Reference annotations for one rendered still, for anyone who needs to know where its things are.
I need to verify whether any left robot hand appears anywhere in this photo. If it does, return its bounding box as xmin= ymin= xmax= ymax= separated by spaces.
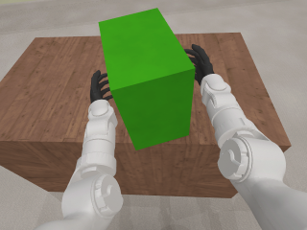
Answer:
xmin=90 ymin=70 xmax=113 ymax=103

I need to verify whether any robot right forearm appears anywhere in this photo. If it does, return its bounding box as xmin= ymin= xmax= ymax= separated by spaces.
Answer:
xmin=200 ymin=74 xmax=286 ymax=163

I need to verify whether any carton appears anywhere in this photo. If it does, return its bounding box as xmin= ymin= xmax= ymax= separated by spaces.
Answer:
xmin=98 ymin=8 xmax=196 ymax=150

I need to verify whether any robot right upper arm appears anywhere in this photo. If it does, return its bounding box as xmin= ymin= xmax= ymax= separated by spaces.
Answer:
xmin=217 ymin=136 xmax=307 ymax=230

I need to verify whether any pedestal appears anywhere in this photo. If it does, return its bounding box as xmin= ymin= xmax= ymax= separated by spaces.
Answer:
xmin=0 ymin=33 xmax=291 ymax=198

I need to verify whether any robot left upper arm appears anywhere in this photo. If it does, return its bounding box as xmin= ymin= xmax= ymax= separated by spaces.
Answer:
xmin=34 ymin=172 xmax=124 ymax=230

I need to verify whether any robot left forearm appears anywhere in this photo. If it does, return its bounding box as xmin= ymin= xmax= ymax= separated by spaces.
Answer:
xmin=61 ymin=100 xmax=118 ymax=206

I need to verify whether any right robot hand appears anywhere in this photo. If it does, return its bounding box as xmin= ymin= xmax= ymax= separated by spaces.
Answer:
xmin=184 ymin=44 xmax=215 ymax=86

